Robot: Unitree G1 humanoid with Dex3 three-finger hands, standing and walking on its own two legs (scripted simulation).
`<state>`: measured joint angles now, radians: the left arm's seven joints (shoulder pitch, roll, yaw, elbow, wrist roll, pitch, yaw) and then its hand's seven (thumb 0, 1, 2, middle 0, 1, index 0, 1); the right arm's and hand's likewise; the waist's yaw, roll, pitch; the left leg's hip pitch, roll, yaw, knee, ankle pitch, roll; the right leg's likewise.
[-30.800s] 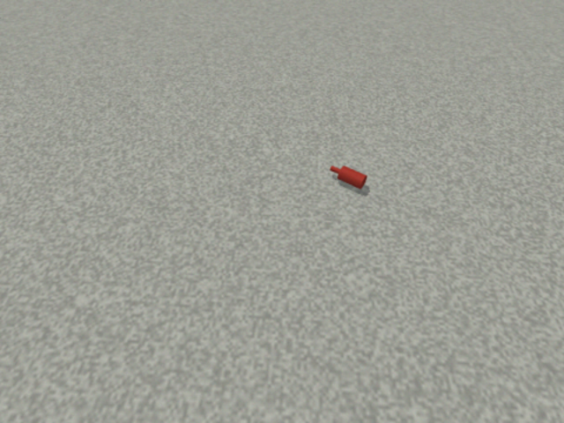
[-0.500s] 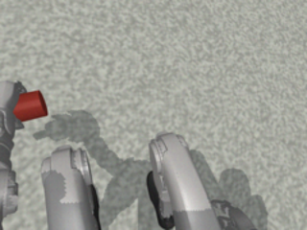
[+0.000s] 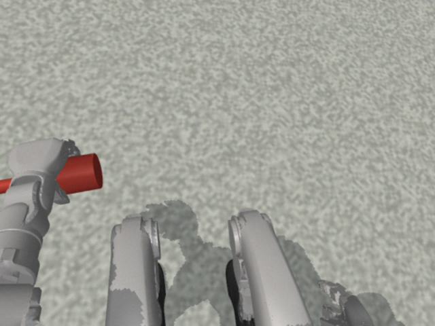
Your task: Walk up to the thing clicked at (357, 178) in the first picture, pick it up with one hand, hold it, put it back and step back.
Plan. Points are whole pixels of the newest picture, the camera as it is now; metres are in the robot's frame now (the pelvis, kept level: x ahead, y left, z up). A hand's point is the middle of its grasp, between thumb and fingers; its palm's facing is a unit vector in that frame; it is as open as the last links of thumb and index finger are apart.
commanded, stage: lift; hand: left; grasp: from above
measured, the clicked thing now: (49, 178) +0.40 +0.32 -0.14
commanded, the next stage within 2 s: hold in 1.12 s
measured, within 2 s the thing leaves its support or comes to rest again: neither
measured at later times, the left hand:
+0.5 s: hand out of the picture +0.36 +0.28 +0.11, palm faces -0.39 -0.13 -0.91, open 9.9 cm
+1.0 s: hand out of the picture +0.37 +0.27 +0.21, palm faces -0.41 -0.12 -0.90, open 9.9 cm
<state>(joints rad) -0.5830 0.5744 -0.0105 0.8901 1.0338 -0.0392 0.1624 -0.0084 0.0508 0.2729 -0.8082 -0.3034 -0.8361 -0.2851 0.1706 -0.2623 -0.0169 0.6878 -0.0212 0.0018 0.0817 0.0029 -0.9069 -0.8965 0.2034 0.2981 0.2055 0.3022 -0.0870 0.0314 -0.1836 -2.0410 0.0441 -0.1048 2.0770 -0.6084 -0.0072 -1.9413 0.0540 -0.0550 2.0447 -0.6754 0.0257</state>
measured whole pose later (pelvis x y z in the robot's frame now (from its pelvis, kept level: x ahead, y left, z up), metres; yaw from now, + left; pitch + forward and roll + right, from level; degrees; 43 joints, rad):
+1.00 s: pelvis +0.07 +0.01 +0.29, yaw +4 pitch +12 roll -1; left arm -0.33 0.38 -0.17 0.83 0.99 0.07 0.17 -0.01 0.03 0.34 -0.78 -0.34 -0.80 -0.34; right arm 0.27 -0.24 -0.03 0.75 0.04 -0.03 -0.04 0.01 -0.89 -0.90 0.20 0.30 0.21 0.30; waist -0.06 0.03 -0.09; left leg -0.75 0.04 0.01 0.93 -0.38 0.00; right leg -0.69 0.02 0.03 0.90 -0.41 0.02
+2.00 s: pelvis +0.08 +0.01 +0.34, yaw +4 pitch +2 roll +0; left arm -0.28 0.38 -0.21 0.72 0.99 0.08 0.02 -0.01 0.04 0.34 -0.78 -0.33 -0.80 -0.33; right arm 0.24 -0.25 -0.04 0.68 0.06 0.04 -0.02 0.01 -0.88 -0.89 0.20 0.30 0.20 0.30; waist -0.01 0.04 -0.04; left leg -0.36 0.02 0.04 0.57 -0.25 0.00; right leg -0.32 0.00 0.06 0.56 -0.28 0.02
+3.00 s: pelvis +0.09 +0.01 +0.34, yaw +4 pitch +1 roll +0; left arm -0.26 0.39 -0.22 0.62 0.99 0.09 -0.02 -0.02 0.01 0.40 -0.76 -0.40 -0.77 -0.40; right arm 0.19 -0.25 -0.03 0.69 0.08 0.06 -0.04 0.01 -0.89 -0.90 0.20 0.30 0.20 0.30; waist 0.01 0.05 -0.01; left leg -0.28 0.02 0.04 0.48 -0.22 0.00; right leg -0.24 0.00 0.05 0.48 -0.26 0.02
